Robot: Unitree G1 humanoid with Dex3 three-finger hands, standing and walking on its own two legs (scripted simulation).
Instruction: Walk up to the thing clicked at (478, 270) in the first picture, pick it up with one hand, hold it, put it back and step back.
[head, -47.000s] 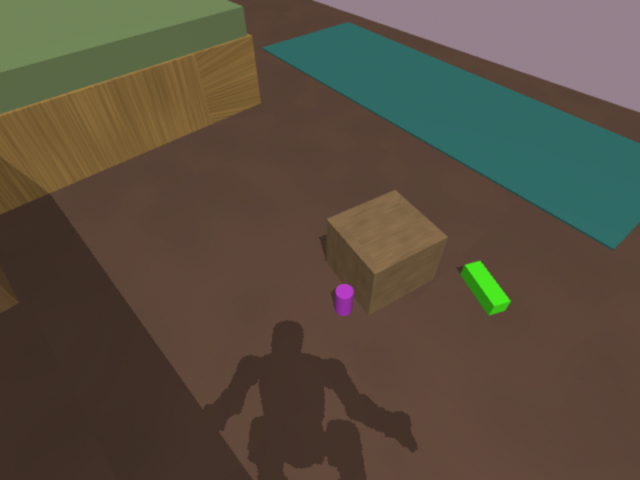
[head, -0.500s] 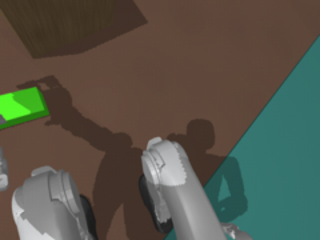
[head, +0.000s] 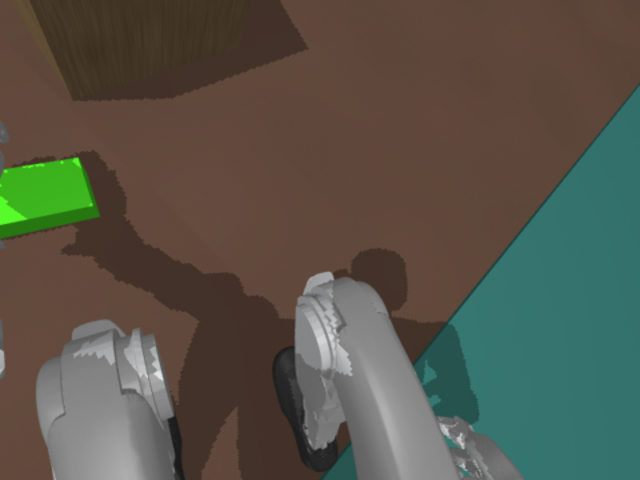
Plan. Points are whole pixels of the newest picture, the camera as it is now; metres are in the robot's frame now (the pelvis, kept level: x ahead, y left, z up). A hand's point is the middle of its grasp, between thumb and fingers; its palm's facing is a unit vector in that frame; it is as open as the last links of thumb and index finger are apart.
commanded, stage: rest palm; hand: left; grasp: from above
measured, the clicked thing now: (5, 204) +0.48 +0.31 -0.29
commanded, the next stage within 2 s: close in 1.10 s
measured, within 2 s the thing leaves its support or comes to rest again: neither
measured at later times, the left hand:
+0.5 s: hand out of the picture +0.47 +0.31 -0.25, palm faces -0.46 -0.14 -0.88, open 14.4 cm
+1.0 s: hand out of the picture +0.47 +0.31 -0.26, palm faces -0.45 -0.14 -0.88, open 14.2 cm
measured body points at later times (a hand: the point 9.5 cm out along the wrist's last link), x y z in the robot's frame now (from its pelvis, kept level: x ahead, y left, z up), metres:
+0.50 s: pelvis +0.00 +0.00 -0.01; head +0.29 +0.10 +0.32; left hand +0.49 +0.31 -0.20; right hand +0.02 -0.25 -0.07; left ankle +0.07 +0.13 -0.29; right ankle +0.10 -0.11 -0.29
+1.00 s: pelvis +0.00 +0.01 -0.01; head +0.29 +0.12 +0.31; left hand +0.49 +0.31 -0.21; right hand +0.04 -0.24 -0.07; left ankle +0.07 +0.13 -0.29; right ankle +0.10 -0.11 -0.29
